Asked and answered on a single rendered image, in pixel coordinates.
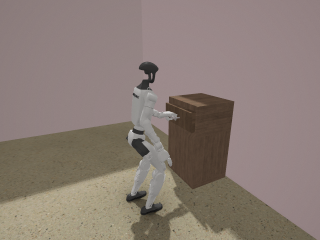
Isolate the handle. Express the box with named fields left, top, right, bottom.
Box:
left=169, top=115, right=180, bottom=120

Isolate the robot right hand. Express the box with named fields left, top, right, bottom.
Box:
left=157, top=149, right=172, bottom=171

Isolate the right robot forearm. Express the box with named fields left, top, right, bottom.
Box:
left=142, top=119, right=164, bottom=152

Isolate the right robot thigh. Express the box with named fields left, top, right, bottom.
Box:
left=134, top=139, right=165, bottom=180

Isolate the left robot forearm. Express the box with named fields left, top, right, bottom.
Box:
left=152, top=109, right=165, bottom=119

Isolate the cabinet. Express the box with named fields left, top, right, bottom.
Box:
left=168, top=93, right=234, bottom=189

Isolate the robot left hand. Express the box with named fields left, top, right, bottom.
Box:
left=164, top=111, right=177, bottom=121

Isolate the drawer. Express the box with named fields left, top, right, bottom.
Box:
left=165, top=102, right=196, bottom=133

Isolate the robot left foot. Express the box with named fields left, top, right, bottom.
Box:
left=126, top=190, right=147, bottom=202

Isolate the right robot upper arm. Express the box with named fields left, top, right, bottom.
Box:
left=139, top=90, right=158, bottom=128

